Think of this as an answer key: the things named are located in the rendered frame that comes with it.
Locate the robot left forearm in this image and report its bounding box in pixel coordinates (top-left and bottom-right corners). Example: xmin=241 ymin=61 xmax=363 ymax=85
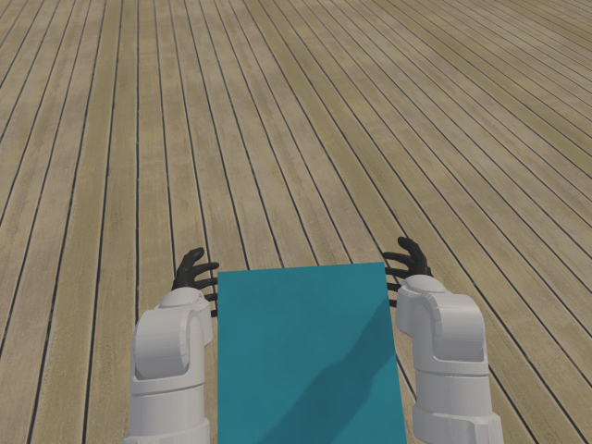
xmin=121 ymin=287 xmax=214 ymax=444

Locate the carton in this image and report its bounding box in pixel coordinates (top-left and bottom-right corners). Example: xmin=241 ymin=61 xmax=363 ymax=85
xmin=217 ymin=262 xmax=407 ymax=444

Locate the right robot hand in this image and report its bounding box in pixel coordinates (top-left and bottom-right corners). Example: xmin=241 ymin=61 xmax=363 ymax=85
xmin=382 ymin=237 xmax=432 ymax=308

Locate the robot right forearm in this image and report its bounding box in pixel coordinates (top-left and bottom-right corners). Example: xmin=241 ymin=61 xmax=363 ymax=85
xmin=395 ymin=275 xmax=504 ymax=444

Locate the left robot hand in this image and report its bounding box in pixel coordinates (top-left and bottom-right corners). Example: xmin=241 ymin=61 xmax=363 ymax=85
xmin=171 ymin=247 xmax=219 ymax=317

